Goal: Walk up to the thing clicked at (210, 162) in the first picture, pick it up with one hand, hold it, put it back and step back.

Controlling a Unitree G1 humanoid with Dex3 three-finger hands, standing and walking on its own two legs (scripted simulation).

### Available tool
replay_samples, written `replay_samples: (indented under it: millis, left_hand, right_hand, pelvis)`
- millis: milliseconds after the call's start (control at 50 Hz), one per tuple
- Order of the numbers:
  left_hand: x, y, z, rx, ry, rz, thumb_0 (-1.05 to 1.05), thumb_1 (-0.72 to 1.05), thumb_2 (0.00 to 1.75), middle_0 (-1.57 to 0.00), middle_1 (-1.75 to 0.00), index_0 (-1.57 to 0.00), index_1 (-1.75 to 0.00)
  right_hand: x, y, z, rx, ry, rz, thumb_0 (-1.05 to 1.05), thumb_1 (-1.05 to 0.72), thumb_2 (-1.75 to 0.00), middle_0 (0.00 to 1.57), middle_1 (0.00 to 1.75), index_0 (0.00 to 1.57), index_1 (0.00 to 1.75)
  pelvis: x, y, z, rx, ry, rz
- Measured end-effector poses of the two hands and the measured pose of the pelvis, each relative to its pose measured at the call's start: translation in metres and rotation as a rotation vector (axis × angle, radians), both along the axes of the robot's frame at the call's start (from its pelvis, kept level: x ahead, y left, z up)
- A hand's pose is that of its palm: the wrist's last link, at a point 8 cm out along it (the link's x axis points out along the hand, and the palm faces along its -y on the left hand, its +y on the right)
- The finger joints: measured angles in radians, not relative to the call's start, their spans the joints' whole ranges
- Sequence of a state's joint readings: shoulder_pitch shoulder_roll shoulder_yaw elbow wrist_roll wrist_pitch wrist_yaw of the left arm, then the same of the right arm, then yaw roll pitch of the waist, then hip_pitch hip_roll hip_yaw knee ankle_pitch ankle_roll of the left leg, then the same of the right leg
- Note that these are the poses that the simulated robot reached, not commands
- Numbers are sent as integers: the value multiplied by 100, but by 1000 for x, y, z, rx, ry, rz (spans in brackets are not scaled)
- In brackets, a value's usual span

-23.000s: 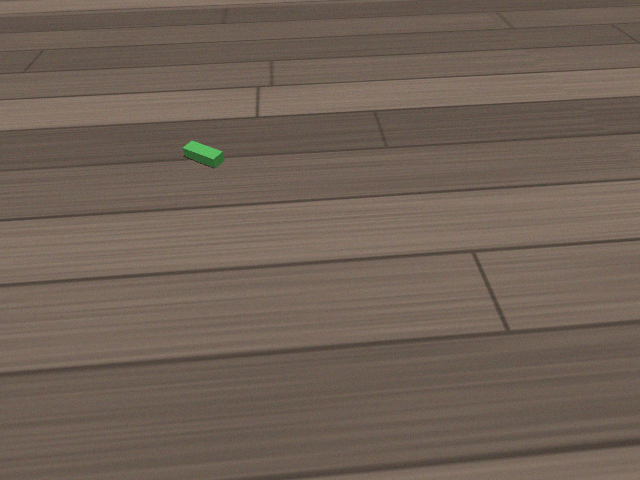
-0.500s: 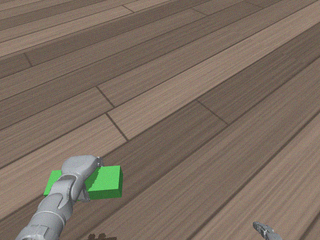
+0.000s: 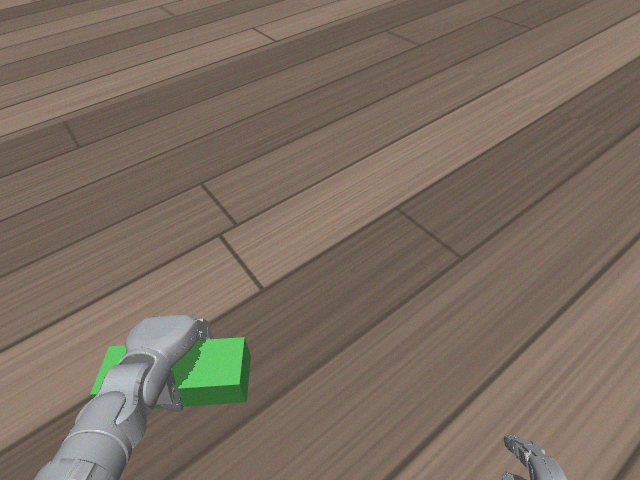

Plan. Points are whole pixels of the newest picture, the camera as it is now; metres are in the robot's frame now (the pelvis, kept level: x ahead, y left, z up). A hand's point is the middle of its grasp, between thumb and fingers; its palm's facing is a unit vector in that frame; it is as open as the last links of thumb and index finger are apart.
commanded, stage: hold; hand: left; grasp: from above
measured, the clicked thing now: (176, 373) +0.30 +0.23 -0.08
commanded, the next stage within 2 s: crouch in 0.90 s
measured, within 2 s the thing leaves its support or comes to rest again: neither
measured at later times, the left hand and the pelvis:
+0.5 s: hand (169, 380) +0.27 +0.22 -0.04, palm faces -0.47 -0.03 -0.88, open 10.1 cm; pelvis -0.02 +0.00 +0.00, yaw +0 degrees
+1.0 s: hand (166, 376) +0.28 +0.22 -0.04, palm faces -0.48 -0.03 -0.87, open 10.1 cm; pelvis -0.01 +0.00 +0.00, yaw +0 degrees
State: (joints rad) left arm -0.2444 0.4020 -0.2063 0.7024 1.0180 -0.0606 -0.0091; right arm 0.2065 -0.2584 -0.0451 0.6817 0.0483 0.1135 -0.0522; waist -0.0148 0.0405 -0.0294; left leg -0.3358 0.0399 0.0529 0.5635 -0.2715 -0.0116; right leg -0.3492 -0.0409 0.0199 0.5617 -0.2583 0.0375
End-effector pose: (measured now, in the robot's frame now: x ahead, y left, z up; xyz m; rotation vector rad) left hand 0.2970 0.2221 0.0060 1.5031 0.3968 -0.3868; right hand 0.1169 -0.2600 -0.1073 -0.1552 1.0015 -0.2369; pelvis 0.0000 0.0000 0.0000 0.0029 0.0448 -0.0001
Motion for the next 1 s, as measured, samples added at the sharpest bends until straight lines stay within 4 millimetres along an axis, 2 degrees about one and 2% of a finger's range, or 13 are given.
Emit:
replay_samples:
  millis: [500,1000]
  left_hand:
    - [-22,-3,15,-7,-8,-18,-2,0,44,-71,-51,-74,-46]
    - [-14,4,11,-5,4,-12,-2,-1,47,-72,-51,-73,-47]
  right_hand:
    - [5,8,7,6,-66,36,1,-90,-90,20,30,20,30]
    - [7,9,7,-2,-34,32,1,-90,-90,20,30,20,30]
  pelvis:
    - [-16,-2,3,4,-42,0]
    - [-8,0,5,1,-34,4]
